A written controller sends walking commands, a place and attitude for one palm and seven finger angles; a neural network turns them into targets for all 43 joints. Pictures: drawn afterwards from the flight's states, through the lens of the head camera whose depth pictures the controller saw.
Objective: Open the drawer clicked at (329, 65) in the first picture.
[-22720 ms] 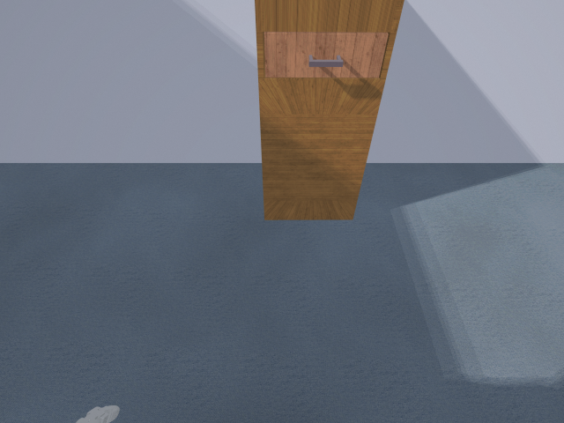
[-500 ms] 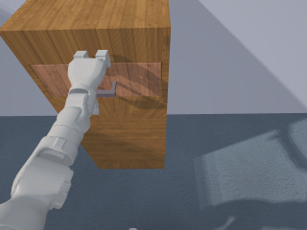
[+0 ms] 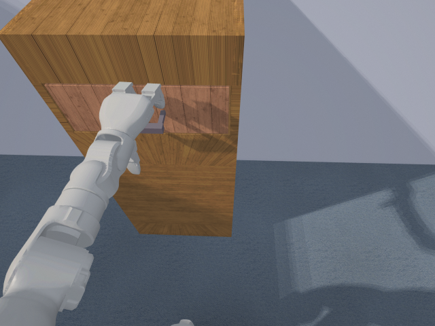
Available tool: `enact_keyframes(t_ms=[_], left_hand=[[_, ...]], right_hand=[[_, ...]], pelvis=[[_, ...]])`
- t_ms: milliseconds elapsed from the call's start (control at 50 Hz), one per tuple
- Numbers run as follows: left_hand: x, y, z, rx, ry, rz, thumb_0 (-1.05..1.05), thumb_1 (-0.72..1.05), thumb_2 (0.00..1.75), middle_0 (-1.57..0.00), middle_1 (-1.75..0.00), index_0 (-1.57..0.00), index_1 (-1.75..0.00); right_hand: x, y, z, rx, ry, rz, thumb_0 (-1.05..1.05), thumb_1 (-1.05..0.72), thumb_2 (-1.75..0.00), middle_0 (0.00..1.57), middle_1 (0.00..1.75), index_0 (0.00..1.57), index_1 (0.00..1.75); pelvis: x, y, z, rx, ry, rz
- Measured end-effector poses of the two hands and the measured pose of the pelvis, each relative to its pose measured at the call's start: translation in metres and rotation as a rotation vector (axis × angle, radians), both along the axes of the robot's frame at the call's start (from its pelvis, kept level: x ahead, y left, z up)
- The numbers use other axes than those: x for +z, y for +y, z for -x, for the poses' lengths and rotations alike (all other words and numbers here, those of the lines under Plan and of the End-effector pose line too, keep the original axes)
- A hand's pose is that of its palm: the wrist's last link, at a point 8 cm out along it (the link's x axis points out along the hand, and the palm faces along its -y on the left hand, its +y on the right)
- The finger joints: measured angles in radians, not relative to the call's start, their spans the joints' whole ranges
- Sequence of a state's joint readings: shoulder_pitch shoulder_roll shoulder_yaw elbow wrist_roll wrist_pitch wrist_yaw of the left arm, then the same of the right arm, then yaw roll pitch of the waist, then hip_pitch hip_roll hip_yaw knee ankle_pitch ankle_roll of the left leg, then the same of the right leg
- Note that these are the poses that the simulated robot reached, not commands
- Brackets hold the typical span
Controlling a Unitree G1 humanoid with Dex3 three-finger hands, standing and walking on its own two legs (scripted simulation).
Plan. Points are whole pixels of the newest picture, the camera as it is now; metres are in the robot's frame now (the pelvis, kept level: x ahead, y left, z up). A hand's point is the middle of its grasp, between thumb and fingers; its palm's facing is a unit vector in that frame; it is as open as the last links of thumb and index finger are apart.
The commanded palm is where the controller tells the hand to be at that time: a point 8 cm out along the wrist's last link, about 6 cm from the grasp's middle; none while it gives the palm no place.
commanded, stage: lower the fingers behind the handle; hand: left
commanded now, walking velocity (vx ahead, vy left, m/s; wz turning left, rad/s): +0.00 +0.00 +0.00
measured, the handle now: (140, 121) +0.53 +0.18 +0.05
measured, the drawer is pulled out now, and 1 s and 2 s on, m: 0.00 0.00 0.01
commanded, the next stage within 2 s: close the thumb around the handle in 1.44 s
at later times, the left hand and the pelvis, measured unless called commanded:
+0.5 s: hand (137, 144) +0.46 +0.17 +0.05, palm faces +0.02 -0.06 -1.00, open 14.1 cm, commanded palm +0.45 +0.17 +0.11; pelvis +0.01 +0.01 -0.01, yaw -1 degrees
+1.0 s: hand (137, 148) +0.47 +0.18 +0.02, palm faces -0.03 -0.04 -1.00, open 14.0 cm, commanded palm +0.45 +0.17 +0.07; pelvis +0.01 +0.02 -0.01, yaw -2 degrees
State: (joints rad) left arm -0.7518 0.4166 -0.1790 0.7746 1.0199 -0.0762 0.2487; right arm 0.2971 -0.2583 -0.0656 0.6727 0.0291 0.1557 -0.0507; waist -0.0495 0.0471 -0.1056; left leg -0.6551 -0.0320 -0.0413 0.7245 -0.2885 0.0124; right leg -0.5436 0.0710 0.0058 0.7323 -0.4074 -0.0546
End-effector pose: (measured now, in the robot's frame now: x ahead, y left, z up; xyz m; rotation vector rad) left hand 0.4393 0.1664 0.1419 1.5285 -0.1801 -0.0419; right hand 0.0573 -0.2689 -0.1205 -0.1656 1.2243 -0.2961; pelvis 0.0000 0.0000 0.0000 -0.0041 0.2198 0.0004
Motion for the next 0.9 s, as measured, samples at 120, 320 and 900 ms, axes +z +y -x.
enact_keyframes(t_ms=[120,320,900], left_hand=[[0.003,0.003,-0.02,0.187,0.0,-0.036,0.0,-0.49,0.3,-0.31,-1.21,-0.34,-1.25],[-0.016,-0.006,-0.014,0.121,0.242,0.004,0.0,-0.49,0.3,-0.31,-1.2,-0.31,-1.24],[-0.056,0.013,-0.016,0.109,0.175,0.004,0.0,-0.49,0.3,-0.32,-1.21,-0.29,-1.2]], right_hand=[[-0.01,0.014,0.002,-0.011,0.041,-0.074,0.0,-0.91,-0.9,0.2,0.3,0.2,0.3],[0.003,0.018,-0.007,-0.03,-0.002,-0.061,0.0,-0.91,-0.9,0.2,0.3,0.2,0.3],[-0.007,0.032,0.041,-0.091,0.09,-0.03,0.0,-0.91,-0.9,0.2,0.3,0.2,0.3]], pelvis=[[0.0,0.001,-0.007,-0.001,0.022,0.002],[0.005,0.002,-0.013,-0.023,-0.015,-0.006],[-0.007,0.019,-0.006,-0.038,0.05,0.015]])
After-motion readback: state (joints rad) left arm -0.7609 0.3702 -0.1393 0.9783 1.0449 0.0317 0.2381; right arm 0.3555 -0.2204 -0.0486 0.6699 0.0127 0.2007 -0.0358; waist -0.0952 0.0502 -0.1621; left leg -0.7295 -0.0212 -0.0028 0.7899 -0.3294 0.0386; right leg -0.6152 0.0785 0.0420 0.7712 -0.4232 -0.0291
